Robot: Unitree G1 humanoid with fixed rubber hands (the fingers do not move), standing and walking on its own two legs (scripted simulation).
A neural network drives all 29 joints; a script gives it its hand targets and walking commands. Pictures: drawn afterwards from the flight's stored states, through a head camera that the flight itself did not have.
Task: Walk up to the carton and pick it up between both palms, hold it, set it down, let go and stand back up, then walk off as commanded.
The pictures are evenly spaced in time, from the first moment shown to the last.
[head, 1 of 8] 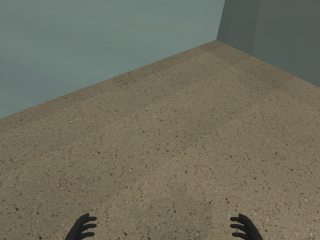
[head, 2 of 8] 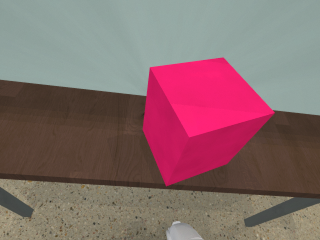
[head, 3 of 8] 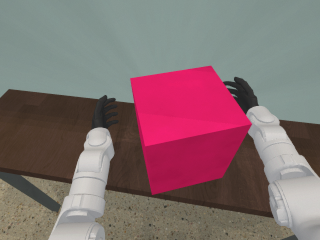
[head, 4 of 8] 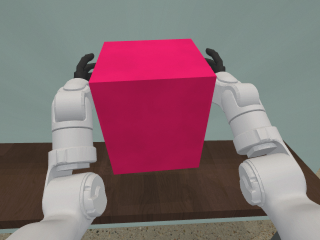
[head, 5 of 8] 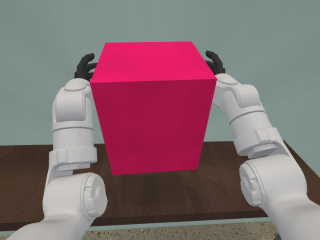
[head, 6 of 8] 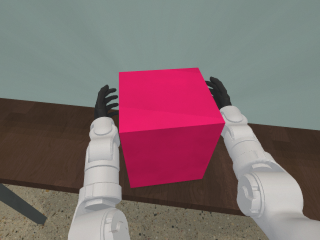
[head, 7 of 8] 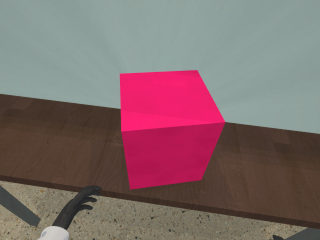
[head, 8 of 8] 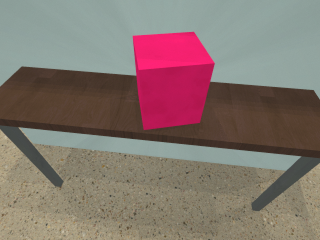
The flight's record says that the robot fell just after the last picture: no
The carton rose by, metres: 0.23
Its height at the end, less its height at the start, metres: +0.00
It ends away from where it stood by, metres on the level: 0.02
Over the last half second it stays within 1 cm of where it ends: yes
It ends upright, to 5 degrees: yes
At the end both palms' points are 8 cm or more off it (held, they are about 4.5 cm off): yes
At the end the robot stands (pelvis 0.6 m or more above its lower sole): yes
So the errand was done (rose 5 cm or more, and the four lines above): yes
